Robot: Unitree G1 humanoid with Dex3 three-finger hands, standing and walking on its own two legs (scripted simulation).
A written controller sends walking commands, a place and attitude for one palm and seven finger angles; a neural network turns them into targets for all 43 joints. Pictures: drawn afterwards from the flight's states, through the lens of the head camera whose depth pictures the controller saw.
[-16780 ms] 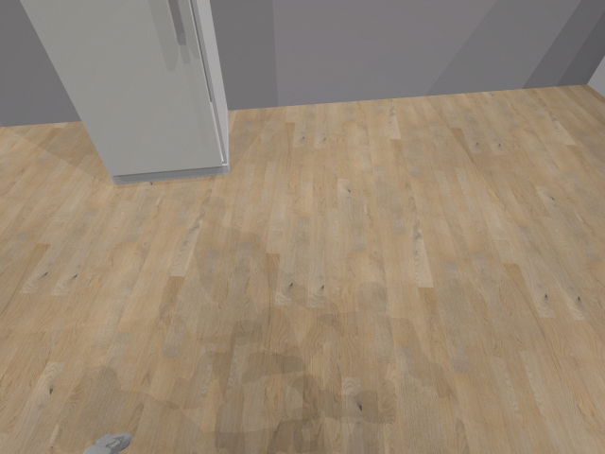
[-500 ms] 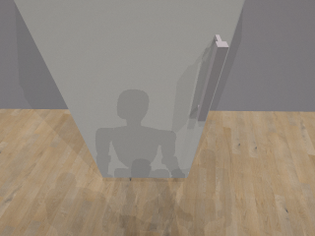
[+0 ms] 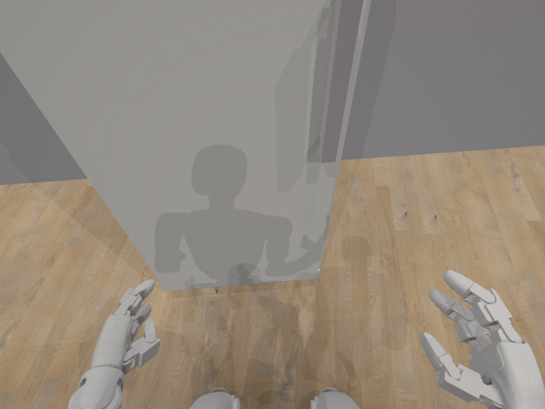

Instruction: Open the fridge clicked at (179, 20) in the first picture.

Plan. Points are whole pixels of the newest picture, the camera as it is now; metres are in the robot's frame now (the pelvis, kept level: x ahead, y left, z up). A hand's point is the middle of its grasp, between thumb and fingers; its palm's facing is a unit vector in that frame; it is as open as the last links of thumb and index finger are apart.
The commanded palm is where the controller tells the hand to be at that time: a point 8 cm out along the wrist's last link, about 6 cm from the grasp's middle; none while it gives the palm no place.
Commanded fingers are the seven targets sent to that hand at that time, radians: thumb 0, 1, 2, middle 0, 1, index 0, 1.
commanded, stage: raise the hand to about handle height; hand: right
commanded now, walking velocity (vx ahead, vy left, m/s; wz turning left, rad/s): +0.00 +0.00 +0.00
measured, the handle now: (333, 83) +0.56 -0.10 +0.18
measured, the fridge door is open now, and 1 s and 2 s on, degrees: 0 0 0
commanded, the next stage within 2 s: move the hooked fingers beside the handle in 1.58 s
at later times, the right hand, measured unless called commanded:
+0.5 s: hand (489, 287) +0.25 -0.25 +0.11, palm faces -0.03 +1.00 -0.06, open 12.2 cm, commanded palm +0.22 -0.30 +0.13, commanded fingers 0.00 0.31 -0.38 0.29 1.08 0.29 1.08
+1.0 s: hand out of the picture +0.29 -0.29 +0.18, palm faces +0.01 +1.00 -0.06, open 13.9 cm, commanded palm +0.26 -0.33 +0.20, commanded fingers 0.00 0.50 -0.30 0.30 1.20 0.30 1.20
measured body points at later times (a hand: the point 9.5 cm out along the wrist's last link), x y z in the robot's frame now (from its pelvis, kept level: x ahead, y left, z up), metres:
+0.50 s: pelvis +0.02 -0.02 +0.03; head +0.04 -0.03 +0.48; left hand +0.17 +0.23 -0.03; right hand +0.24 -0.30 +0.12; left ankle +0.03 +0.12 -0.67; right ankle +0.01 -0.12 -0.67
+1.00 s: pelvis +0.02 -0.02 +0.06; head +0.02 -0.01 +0.51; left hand +0.21 +0.21 -0.01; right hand +0.28 -0.34 +0.19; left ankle +0.03 +0.12 -0.67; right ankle +0.01 -0.12 -0.67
